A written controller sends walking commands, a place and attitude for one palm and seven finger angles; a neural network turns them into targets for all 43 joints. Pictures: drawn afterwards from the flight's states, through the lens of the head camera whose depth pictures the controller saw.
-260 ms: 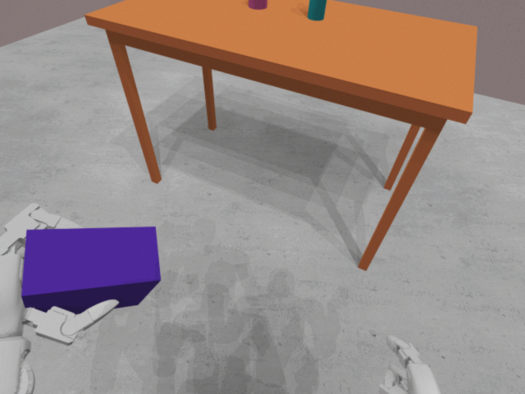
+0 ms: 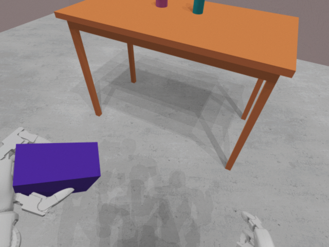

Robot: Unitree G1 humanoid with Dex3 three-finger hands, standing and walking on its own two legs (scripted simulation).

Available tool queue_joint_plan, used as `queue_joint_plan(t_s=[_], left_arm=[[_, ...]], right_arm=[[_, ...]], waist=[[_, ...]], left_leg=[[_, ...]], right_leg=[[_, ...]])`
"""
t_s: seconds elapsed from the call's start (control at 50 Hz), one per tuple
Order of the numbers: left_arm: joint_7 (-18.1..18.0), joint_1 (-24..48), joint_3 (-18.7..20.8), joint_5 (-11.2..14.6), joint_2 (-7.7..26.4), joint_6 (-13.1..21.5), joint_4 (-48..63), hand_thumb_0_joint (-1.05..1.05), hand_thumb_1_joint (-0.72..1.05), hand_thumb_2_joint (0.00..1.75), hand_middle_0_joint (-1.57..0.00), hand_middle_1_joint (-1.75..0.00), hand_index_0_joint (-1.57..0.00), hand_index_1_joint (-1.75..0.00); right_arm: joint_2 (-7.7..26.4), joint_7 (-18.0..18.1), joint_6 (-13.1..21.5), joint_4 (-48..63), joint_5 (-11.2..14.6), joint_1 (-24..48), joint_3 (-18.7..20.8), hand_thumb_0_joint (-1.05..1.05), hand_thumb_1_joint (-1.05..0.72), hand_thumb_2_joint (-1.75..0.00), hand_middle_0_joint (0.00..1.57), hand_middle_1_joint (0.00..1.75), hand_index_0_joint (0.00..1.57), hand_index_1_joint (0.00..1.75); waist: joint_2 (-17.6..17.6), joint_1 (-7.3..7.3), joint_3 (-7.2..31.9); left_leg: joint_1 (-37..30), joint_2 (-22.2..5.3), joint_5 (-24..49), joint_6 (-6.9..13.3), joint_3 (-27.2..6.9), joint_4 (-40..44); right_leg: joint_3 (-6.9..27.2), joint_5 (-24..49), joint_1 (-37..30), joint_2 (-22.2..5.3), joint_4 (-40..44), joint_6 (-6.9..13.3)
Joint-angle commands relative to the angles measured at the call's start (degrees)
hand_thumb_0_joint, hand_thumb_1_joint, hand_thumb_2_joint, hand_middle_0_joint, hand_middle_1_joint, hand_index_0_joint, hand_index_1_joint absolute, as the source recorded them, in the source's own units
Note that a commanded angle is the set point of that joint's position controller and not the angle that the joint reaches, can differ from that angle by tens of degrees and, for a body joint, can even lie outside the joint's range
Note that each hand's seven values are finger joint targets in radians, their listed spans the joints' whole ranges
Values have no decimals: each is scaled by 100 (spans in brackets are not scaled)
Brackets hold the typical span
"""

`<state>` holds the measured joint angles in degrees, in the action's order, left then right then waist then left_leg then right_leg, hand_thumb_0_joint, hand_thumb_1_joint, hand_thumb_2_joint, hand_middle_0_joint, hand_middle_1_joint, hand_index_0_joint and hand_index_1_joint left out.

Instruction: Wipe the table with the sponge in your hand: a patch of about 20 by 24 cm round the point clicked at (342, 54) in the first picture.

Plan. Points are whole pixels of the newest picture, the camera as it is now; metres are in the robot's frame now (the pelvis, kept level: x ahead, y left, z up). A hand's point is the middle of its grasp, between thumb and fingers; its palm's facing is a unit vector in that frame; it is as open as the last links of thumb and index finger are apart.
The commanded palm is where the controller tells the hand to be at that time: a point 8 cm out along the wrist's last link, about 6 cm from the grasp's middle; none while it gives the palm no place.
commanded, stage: look at it before walking up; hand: left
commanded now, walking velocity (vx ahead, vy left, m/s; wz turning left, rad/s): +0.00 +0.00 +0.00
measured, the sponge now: (69, 170) +0.22 +0.20 +0.14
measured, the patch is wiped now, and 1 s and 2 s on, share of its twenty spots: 0.00 0.00 0.00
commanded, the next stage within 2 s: walk to a spot facing it in 0.14 s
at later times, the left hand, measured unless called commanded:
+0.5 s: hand (35, 173) +0.20 +0.25 +0.16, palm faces +0.45 -0.79 -0.41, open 10.6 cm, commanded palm +0.15 +0.29 +0.18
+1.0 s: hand (41, 150) +0.25 +0.26 +0.17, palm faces +0.57 -0.62 -0.54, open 10.6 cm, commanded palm +0.19 +0.28 +0.18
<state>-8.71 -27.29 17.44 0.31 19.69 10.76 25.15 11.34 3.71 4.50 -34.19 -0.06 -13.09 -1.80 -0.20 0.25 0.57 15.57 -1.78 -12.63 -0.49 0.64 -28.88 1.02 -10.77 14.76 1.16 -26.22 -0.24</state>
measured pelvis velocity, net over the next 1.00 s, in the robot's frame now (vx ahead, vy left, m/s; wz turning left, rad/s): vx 0.12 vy -0.03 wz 0.32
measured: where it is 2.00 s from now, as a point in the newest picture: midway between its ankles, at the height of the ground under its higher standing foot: (176, 242)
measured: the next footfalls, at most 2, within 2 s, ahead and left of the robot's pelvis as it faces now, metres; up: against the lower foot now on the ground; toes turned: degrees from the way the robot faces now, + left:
right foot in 1.00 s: +0.24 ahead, -0.10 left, +0.00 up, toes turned +12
left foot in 1.56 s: +0.26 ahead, +0.13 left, +0.00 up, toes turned +45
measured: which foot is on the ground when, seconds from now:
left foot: down 0.00-1.00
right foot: down 0.00-0.66, up 0.68-0.98, down 1.00-1.00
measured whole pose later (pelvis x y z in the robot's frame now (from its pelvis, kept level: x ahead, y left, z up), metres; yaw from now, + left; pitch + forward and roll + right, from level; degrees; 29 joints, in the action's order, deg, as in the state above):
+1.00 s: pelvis +0.12 -0.03 -0.01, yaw +18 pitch +1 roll -1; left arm -6.4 -30.5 21.6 0.6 23.4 11.2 30.3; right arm 8.7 2.8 6.0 -35.5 0.0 -14.3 -0.9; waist -3.4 0.3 -1.3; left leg 13.9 -2.3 -22.9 -2.2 -9.3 -35.8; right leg -7.4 -17.4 20.3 -0.5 -33.0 -2.2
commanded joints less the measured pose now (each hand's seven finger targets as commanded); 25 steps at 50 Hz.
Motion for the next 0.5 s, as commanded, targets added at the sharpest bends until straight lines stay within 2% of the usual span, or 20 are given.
queue_joint_plan(t_s=[0.0,0.02,0.08,0.12,0.18,0.22,0.24,0.26,0.32,0.34,0.38,0.42,0.44,0.48], left_arm=[[-131,531,620,31,876,381,1258,0,10,130,-120,-160,-120,-160],[-132,555,712,32,963,378,1260,0,10,130,-120,-160,-120,-160],[-127,523,614,30,863,380,1239,0,10,130,-120,-160,-120,-160],[-133,579,686,23,952,382,1298,0,10,130,-120,-160,-120,-160],[-140,564,625,19,891,387,1248,0,10,130,-120,-160,-120,-160],[-137,601,668,22,947,382,1313,0,10,130,-120,-160,-120,-160],[-142,576,658,25,930,393,1290,0,10,130,-120,-160,-120,-160],[-147,542,664,24,929,387,1279,0,10,130,-120,-160,-120,-160],[-199,564,751,28,1034,326,1401,0,10,130,-120,-160,-120,-160],[-219,504,730,8,1004,302,1419,0,10,130,-120,-160,-120,-160],[-260,437,845,-4,1069,281,1515,0,10,130,-120,-160,-120,-160],[-272,430,985,-4,1160,314,1564,0,10,130,-120,-160,-120,-160],[-251,401,929,-4,1088,327,1497,0,10,130,-120,-160,-120,-160],[-226,462,900,-23,1064,353,1393,0,10,130,-120,-160,-120,-160]], right_arm=[[718,70,299,864,-11,548,297,0,-90,-90,20,30,20,30],[737,77,304,859,-20,564,307,0,-90,-90,20,30,20,30],[707,72,306,862,-11,545,300,0,-90,-90,20,30,20,30],[730,75,312,853,-19,565,314,0,-90,-90,20,30,20,30],[710,69,316,845,-14,535,308,0,-90,-90,20,30,20,30],[742,72,324,847,-13,548,317,0,-90,-90,20,30,20,30],[721,69,320,835,-12,529,309,0,-90,-90,20,30,20,30],[732,59,312,838,-5,516,330,0,-90,-90,20,30,20,30],[758,63,255,885,-15,499,381,0,-90,-90,20,30,20,30],[726,72,233,890,-26,472,353,0,-90,-90,20,30,20,30],[712,104,218,876,-49,461,340,0,-90,-90,20,30,20,30],[731,103,265,834,-44,403,354,0,-90,-90,20,30,20,30],[704,99,271,809,-55,391,341,0,-90,-90,20,30,20,30],[682,92,266,788,-34,359,346,0,-90,-90,20,30,20,30]], waist=[[-373,-34,433],[-329,-23,468],[-294,-32,426],[-330,-38,448],[-236,-37,463],[-376,-41,480],[-297,-35,475],[-274,-39,506],[-209,-95,294],[-134,-116,179],[-171,-125,121],[-95,-137,276],[-52,-129,222],[-17,-131,-19]], left_leg=[[290,-299,-118,112,-239,729],[273,-290,-156,103,-229,742],[272,-281,-258,120,-216,711],[227,-248,-275,104,-174,676],[214,-248,-249,118,-208,651],[176,-264,-166,95,-218,715],[287,-304,-216,144,-299,724],[335,-313,-373,193,-326,667],[642,-211,-1690,326,-393,394],[822,-235,-1942,374,-556,381],[1060,-284,-1987,461,-760,292],[1197,-304,-1468,489,-835,88],[1339,-297,-1470,488,-816,12],[1690,-198,-2064,436,-695,-219]], right_leg=[[276,49,-442,-275,369,37],[268,9,-439,-271,402,34],[315,-74,-392,-294,426,43],[339,-108,-335,-304,488,53],[360,-163,-354,-323,497,63],[291,-134,-338,-281,450,50],[228,-179,-443,-321,369,25],[225,-348,-456,-383,296,32],[376,-1915,-20,-681,354,170],[386,-2300,59,-743,288,213],[422,-2389,34,-836,90,274],[399,-1874,-282,-960,-231,308],[449,-1947,-309,-1028,-290,309],[687,-2726,-174,-1202,-157,398]])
